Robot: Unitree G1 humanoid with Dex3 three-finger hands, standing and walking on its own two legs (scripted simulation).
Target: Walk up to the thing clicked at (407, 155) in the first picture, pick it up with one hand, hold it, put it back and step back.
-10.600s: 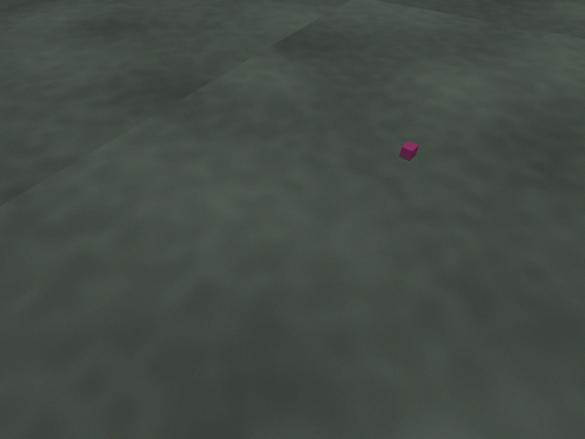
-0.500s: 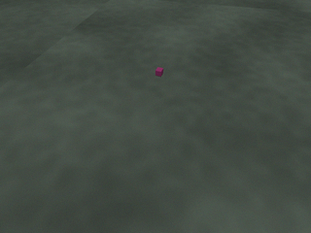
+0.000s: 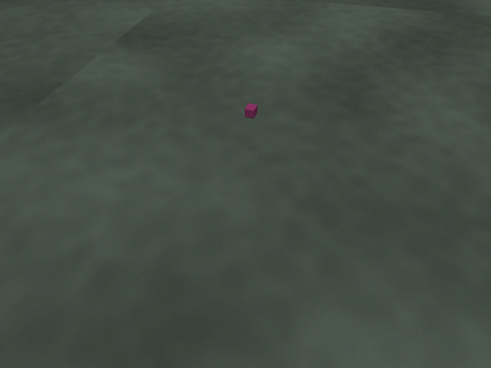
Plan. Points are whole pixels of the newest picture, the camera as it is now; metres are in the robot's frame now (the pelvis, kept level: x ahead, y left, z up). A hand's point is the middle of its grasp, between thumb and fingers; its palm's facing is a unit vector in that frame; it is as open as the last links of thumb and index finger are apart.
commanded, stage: stand
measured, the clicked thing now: (251, 110) +1.92 +0.02 -0.75
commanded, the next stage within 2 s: none
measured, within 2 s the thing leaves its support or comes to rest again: neither
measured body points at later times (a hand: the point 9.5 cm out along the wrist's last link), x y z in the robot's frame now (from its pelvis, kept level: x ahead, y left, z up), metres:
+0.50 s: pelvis +0.00 +0.00 +0.00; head +0.01 +0.00 +0.45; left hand +0.07 +0.31 -0.13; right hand +0.08 -0.30 -0.13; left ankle -0.01 +0.15 -0.75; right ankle -0.01 -0.13 -0.75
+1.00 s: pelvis +0.00 +0.00 +0.00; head +0.01 +0.00 +0.45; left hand +0.07 +0.31 -0.13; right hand +0.07 -0.30 -0.13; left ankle -0.01 +0.15 -0.75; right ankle -0.01 -0.13 -0.75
